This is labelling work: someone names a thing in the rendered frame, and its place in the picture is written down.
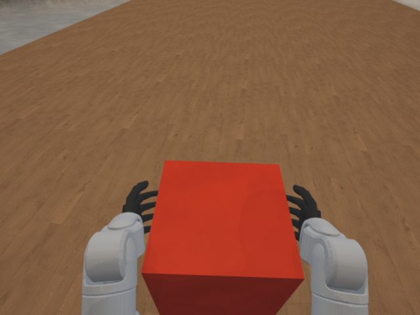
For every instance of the left robot hand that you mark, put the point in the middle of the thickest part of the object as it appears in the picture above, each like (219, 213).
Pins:
(134, 200)

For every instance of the left robot forearm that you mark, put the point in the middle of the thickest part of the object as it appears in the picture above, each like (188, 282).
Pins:
(110, 267)

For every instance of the right robot hand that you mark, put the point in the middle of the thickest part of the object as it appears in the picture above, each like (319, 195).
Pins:
(308, 208)

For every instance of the carton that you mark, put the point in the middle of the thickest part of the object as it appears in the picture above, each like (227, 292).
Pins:
(221, 241)

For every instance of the right robot forearm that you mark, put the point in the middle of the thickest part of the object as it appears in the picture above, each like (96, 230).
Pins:
(339, 270)

